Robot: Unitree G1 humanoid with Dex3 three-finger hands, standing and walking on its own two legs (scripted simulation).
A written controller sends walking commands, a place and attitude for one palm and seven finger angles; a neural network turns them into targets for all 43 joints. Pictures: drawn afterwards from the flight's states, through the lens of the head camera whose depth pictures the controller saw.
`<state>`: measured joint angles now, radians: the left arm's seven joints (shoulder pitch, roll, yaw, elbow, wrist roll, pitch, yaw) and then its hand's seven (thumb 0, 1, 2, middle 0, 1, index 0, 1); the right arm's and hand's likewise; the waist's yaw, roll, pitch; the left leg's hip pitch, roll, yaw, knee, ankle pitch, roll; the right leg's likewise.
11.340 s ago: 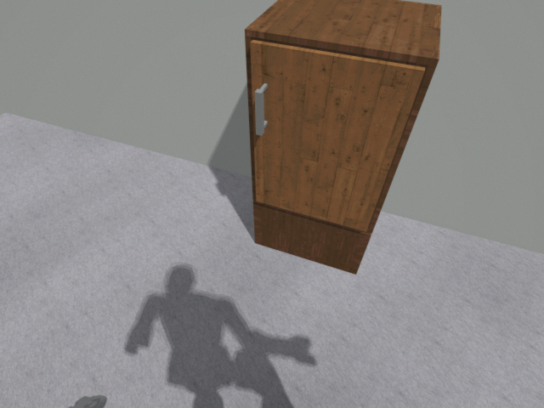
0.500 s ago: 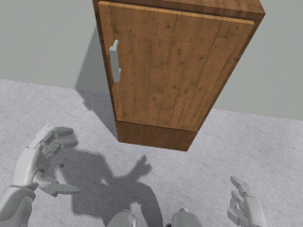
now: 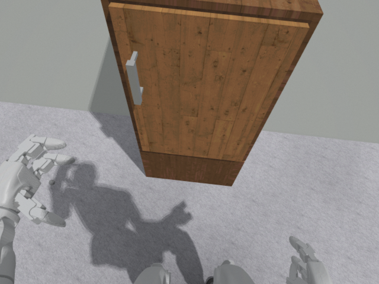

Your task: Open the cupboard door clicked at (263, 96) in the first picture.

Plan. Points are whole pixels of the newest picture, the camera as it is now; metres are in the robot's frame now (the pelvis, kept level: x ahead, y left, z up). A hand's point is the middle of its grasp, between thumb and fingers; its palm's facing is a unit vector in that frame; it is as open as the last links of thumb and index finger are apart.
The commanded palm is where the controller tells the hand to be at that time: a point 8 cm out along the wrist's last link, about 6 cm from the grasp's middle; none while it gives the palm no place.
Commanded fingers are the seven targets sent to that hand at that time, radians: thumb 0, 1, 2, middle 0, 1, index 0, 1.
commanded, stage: raise the hand with hooked fingers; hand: left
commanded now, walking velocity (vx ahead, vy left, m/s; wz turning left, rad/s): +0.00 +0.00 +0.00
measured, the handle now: (136, 79) +0.60 +0.17 +0.04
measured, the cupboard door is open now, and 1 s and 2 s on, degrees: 0 0 0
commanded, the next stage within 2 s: move the hooked fingers beside the handle in 0.40 s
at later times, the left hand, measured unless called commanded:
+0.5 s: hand (56, 186) +0.28 +0.27 +0.05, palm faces -0.06 -1.00 -0.06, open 14.0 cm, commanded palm +0.26 +0.32 +0.05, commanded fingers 0.00 -0.50 0.30 -0.30 -1.20 -0.30 -1.20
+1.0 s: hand (75, 149) +0.36 +0.26 +0.05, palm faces -0.07 -1.00 -0.03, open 14.0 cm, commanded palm +0.35 +0.31 +0.05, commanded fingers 0.00 -0.50 0.30 -0.30 -1.20 -0.30 -1.20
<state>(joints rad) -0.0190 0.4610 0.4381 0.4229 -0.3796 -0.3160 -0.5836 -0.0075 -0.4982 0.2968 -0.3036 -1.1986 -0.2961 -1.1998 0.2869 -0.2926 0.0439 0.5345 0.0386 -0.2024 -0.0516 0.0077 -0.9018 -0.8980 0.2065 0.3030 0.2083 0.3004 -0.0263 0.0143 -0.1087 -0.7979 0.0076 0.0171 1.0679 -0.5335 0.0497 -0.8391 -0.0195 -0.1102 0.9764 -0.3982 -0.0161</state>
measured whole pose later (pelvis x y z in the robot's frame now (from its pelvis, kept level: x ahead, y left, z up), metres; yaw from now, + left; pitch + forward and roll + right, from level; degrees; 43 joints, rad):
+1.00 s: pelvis +0.00 +0.00 +0.00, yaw -1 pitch +18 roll -2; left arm -0.34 0.50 0.45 0.72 -0.30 -0.34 -0.56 -0.01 -0.50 0.30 -0.30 -1.20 -0.30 -1.20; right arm 0.31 -0.29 0.05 0.55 0.04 -0.14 -0.05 0.01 -0.90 -0.90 0.21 0.30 0.21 0.30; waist -0.07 0.00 -0.12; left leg -0.86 0.01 0.03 1.08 -0.53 0.05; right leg -0.91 -0.01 -0.10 1.00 -0.39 -0.02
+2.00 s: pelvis +0.00 +0.00 -0.02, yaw -3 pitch +27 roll -4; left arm -0.97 0.73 0.49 1.23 -0.09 -0.36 -0.45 -0.01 -0.50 0.30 -0.30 -1.20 -0.30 -1.20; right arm 0.39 -0.29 0.08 0.58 0.00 0.08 -0.02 0.00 -0.90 -0.90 0.21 0.30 0.21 0.30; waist -0.22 0.02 -0.10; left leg -1.09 0.04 0.02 1.17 -0.55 0.06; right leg -1.12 0.01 -0.10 1.04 -0.39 -0.01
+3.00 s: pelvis +0.01 +0.01 -0.02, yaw -3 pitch +27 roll -6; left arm -0.96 0.72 0.48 1.20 -0.09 -0.37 -0.45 -0.01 -0.50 0.30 -0.30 -1.20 -0.30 -1.20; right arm 0.38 -0.28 0.08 0.58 -0.01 0.12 -0.01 0.00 -0.90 -0.90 0.21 0.30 0.21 0.30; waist -0.22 0.03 -0.10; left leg -1.08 0.04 0.01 1.17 -0.56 0.06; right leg -1.11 0.02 -0.11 1.02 -0.39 -0.01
